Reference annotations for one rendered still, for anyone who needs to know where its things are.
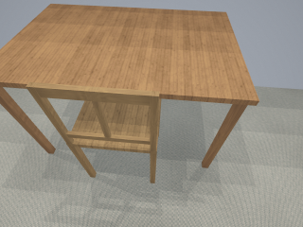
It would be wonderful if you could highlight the table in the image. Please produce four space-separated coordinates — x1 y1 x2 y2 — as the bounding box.
0 4 259 168

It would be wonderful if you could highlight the chair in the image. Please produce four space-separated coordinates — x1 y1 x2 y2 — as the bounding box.
26 82 162 183

